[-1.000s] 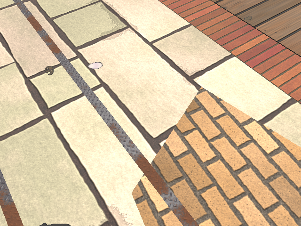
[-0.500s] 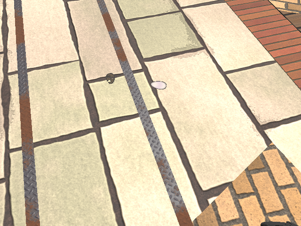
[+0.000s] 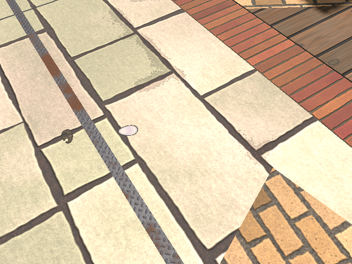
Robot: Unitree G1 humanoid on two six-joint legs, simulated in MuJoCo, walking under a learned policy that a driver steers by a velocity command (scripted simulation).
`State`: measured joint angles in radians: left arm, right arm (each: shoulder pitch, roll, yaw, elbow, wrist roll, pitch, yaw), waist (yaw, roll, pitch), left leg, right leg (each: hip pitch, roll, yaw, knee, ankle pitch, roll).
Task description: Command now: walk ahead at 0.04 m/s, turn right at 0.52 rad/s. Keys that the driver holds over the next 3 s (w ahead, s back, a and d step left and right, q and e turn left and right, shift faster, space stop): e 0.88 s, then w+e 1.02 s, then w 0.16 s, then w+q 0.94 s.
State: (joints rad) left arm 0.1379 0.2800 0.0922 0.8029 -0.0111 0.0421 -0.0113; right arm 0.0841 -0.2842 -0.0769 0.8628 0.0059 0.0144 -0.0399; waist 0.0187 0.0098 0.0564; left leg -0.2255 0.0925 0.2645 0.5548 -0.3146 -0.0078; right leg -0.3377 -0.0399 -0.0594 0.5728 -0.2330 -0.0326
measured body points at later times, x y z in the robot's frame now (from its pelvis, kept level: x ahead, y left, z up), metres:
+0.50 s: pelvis +0.04 +0.02 +0.00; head +0.08 +0.02 +0.45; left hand +0.28 +0.25 -0.10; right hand +0.08 -0.30 -0.10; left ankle +0.09 +0.13 -0.73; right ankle +0.02 -0.10 -0.72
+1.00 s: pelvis +0.02 -0.02 +0.01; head +0.04 -0.06 +0.45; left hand +0.30 +0.14 -0.08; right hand -0.04 -0.34 -0.12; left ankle +0.09 +0.12 -0.67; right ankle -0.03 -0.10 -0.73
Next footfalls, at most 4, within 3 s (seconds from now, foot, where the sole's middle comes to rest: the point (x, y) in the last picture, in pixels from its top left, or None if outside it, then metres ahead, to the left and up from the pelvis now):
0.46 left None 0.12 0.12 -0.77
0.90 right None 0.00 -0.12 -0.77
1.36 left None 0.30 -0.07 -0.77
1.84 right None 0.25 -0.49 -0.77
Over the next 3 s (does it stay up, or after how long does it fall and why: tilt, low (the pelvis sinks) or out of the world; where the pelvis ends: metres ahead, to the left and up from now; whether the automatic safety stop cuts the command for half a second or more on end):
stays up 0.56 -0.90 0.00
